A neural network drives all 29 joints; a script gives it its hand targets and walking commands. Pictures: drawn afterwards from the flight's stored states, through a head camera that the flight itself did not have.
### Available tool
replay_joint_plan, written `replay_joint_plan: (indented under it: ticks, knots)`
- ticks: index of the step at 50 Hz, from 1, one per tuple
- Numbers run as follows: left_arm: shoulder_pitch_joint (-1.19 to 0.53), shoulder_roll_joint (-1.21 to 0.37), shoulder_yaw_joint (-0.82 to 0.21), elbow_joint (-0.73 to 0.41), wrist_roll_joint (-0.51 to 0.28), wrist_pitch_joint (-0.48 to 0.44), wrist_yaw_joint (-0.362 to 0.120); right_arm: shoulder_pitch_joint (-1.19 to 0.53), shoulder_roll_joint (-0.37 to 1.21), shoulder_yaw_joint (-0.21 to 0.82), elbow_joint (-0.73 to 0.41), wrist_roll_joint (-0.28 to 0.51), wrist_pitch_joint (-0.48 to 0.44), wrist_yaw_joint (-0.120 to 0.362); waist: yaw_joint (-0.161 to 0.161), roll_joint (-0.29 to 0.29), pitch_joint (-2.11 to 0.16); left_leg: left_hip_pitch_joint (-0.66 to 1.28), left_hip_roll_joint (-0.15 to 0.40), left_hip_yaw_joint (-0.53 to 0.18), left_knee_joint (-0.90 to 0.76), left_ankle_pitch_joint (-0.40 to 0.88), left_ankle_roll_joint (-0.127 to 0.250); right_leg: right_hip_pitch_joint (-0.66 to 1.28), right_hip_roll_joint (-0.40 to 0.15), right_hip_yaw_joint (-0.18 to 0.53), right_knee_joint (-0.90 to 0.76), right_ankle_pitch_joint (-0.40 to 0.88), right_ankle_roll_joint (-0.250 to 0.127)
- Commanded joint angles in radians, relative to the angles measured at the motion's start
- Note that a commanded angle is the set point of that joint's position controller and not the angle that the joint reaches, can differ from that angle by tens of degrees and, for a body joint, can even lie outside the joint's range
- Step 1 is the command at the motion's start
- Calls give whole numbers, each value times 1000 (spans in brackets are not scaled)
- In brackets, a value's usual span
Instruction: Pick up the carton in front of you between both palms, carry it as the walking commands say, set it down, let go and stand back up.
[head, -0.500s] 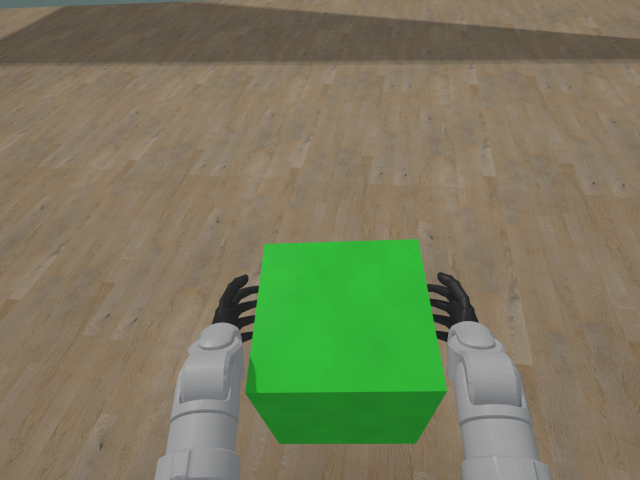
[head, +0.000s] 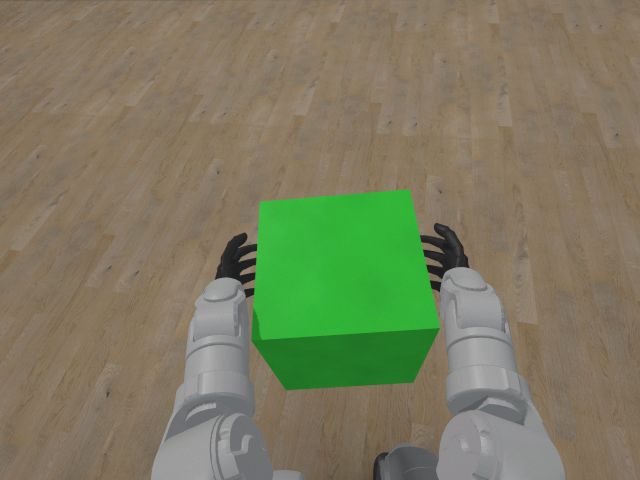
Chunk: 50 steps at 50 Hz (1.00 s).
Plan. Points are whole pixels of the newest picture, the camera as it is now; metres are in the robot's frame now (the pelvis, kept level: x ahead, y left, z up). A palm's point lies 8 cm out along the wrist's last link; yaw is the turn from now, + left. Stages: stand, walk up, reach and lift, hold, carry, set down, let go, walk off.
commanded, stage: set down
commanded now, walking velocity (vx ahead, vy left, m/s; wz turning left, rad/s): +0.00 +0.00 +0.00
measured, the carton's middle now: (342, 298) +0.36 +0.00 -0.06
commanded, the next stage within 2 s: none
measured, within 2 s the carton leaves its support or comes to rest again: rests again in 2.00 s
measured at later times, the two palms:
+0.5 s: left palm (265, 308) +0.42 +0.14 -0.19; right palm (426, 309) +0.40 -0.16 -0.20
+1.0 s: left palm (286, 319) +0.46 +0.13 -0.34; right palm (419, 321) +0.45 -0.17 -0.36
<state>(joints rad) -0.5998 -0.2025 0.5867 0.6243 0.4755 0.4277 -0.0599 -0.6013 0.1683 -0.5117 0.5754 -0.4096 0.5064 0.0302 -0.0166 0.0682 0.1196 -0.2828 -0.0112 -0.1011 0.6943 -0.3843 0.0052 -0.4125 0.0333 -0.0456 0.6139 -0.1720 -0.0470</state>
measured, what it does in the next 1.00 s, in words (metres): lowers itself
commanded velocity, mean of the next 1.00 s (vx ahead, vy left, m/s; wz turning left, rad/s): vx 0.00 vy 0.00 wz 0.00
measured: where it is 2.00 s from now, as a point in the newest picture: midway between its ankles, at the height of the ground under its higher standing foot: outside the picture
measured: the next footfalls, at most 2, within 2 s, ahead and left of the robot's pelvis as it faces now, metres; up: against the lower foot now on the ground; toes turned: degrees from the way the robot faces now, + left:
none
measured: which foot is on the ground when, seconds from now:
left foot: down 0.00-1.00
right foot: down 0.00-1.00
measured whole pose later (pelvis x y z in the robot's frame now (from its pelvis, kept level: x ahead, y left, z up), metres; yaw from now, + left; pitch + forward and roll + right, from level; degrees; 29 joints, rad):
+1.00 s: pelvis -0.04 +0.02 -0.24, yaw +3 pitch +46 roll +5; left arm -1.08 -0.02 0.45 0.67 0.13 0.25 0.11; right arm -1.08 -0.08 -0.41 0.65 -0.22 0.31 -0.02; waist -0.04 0.06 -0.06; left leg -1.89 -0.10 0.01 1.74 -0.66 -0.02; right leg -2.08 -0.01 0.05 1.63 -0.36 -0.01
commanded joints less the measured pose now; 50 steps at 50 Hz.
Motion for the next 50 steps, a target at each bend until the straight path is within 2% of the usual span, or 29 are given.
replay_joint_plan:
  ticks: [1, 5, 9, 12, 15, 18, 22, 26, 32, 41, 50]
  knots:
    - [-455, -533, -255, 61, -86, -91, -103, -424, 546, 265, 87, 91, -98, 125, 8, -68, -257, -503, -83, 8, -73, -34, 39, 323, 17, 181, 0, -150, 46]
    - [-488, -598, -354, 47, -155, -196, -97, -432, 567, 332, 100, 108, -214, 119, -11, -60, -421, -634, -114, 27, 25, 23, 15, 241, 42, 170, 132, 32, 33]
    - [-546, -709, -533, 36, -255, -307, -92, -507, 669, 488, 82, 153, -339, 129, -18, -61, -689, -804, -141, 42, 134, 101, -9, 219, 55, 148, 315, 316, 20]
    - [-604, -768, -694, -32, -348, -353, -64, -572, 717, 629, 1, 213, -384, 134, -33, -65, -1008, -857, -156, 49, 225, 213, -33, 257, 61, 140, 446, 503, 11]
    - [-612, -763, -809, -119, -414, -358, -23, -590, 699, 707, -94, 264, -387, 141, -39, -82, -1251, -876, -162, 50, 303, 323, -51, 215, 70, 119, 535, 575, 18]
    - [-614, -772, -828, -131, -426, -331, 1, -603, 670, 711, -94, 285, -363, 158, -37, -76, -1258, -873, -163, 41, 353, 332, -63, 7, 86, 86, 570, 465, 33]
    - [-654, -819, -766, -63, -391, -276, -7, -645, 665, 653, -10, 264, -317, 192, -39, -54, -1112, -923, -161, 36, 398, 196, -67, -295, 94, 50, 591, 231, 37]
    - [-713, -821, -679, 2, -358, -235, -29, -680, 670, 571, 75, 221, -277, 218, -47, -50, -1016, -1042, -167, 45, 442, 88, -62, -450, 93, 40, 633, 119, 34]
    - [-824, -784, -620, 33, -348, -225, -49, -757, 670, 512, 122, 204, -260, 224, -55, -60, -1060, -1194, -184, 77, 550, 72, -58, -539, 91, 39, 725, 136, 40]
    - [-991, -717, -654, 11, -407, -221, -53, -915, 664, 579, 84, 273, -244, 181, -52, -97, -1261, -1405, -207, 134, 730, 24, -51, -513, 90, 47, 886, 197, 62]
    - [-1131, -657, -647, 36, -452, -193, -78, -1063, 643, 603, 77, 313, -212, 140, -52, -133, -1294, -1618, -210, 162, 873, -67, -37, -498, 77, 67, 1007, 156, 65]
